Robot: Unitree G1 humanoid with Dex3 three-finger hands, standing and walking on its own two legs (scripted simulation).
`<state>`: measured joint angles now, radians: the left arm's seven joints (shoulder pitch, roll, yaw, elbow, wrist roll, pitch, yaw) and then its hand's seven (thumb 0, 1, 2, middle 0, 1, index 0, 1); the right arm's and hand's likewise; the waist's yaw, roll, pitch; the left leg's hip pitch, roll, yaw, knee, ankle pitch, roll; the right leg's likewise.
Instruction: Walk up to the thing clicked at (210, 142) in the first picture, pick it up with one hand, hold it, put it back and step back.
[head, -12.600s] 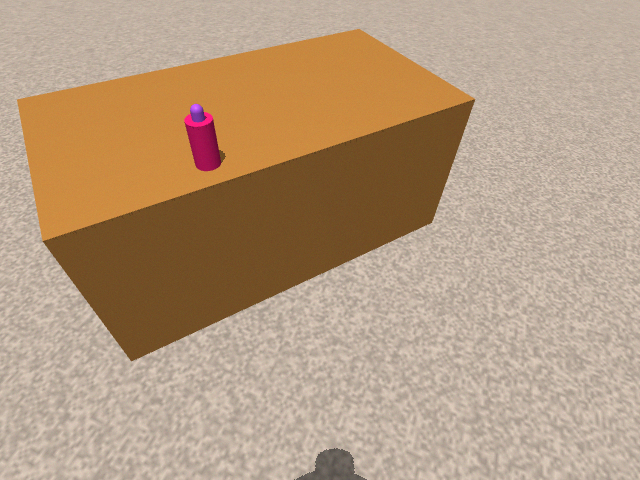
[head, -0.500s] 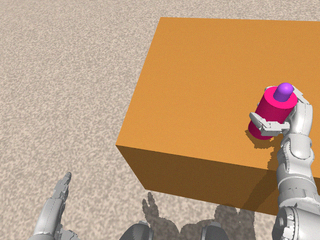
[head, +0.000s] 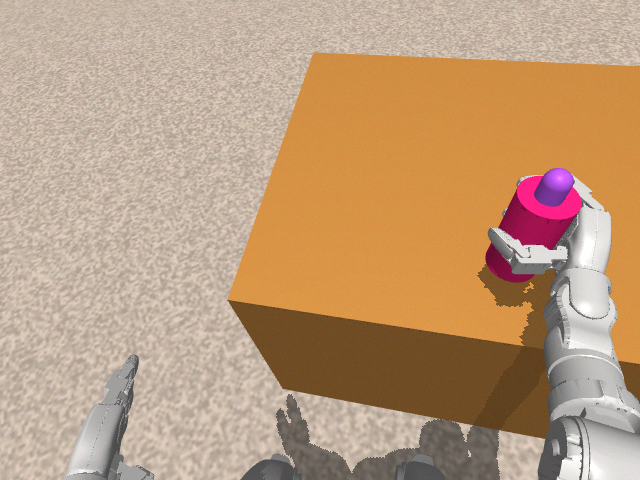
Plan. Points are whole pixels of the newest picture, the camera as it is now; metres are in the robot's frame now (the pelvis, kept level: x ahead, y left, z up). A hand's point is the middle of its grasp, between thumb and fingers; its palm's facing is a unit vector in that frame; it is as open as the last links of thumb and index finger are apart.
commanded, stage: lift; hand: right
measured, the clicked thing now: (533, 223) +0.46 -0.21 +0.05
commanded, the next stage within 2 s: hold in 1.28 s
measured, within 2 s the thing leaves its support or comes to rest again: neither
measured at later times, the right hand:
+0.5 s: hand (543, 224) +0.41 -0.19 +0.11, palm faces +0.18 +0.98 -0.03, open 9.5 cm
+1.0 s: hand (551, 243) +0.35 -0.17 +0.16, palm faces +0.18 +0.98 -0.02, open 9.5 cm
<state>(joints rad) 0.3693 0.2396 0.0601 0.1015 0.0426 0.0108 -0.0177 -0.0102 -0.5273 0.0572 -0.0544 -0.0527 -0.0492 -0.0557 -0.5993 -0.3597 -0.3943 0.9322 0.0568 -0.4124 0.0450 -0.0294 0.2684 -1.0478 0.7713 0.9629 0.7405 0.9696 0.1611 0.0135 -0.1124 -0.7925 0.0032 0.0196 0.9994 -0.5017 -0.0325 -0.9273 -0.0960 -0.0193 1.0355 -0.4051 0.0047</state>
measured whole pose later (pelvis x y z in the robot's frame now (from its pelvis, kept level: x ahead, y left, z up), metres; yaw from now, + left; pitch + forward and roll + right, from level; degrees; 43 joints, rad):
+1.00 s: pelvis +0.00 +0.01 +0.05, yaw -1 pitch +2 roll +0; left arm 0.29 0.22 0.09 0.43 -0.02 -0.03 0.09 -0.01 -0.51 0.04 -0.04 -0.05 -0.05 -0.05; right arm -0.24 -0.21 -0.19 0.35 0.16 -0.13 -0.01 -0.03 0.28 -1.07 0.77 0.99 0.74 0.99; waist 0.04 -0.02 -0.02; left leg -0.33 0.03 0.01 0.67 -0.37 -0.02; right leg -0.43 -0.06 -0.05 0.64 -0.24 0.02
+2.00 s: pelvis +0.02 +0.02 +0.07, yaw -2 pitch -2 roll +0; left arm 0.21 0.21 0.09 0.60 -0.02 -0.06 0.09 -0.01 -0.52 0.05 -0.05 -0.06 -0.05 -0.05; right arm -0.09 -0.19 -0.17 0.06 0.18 0.07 0.00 -0.03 0.29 -1.07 0.77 0.98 0.74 0.99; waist 0.01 -0.03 0.00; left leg -0.14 0.03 0.03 0.49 -0.32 -0.01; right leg -0.24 -0.05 -0.04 0.46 -0.19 0.03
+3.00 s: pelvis +0.01 +0.02 +0.07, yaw -2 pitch -3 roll +0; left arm 0.20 0.22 0.09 0.66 -0.02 -0.12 0.08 -0.01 -0.53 0.06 -0.05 -0.05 -0.05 -0.05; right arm -0.10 -0.19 -0.19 0.03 0.18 0.13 0.00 -0.03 0.29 -1.08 0.77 0.99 0.74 1.00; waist 0.01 -0.04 0.01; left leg -0.11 0.03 0.03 0.46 -0.29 -0.01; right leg -0.21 -0.05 -0.04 0.43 -0.16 0.03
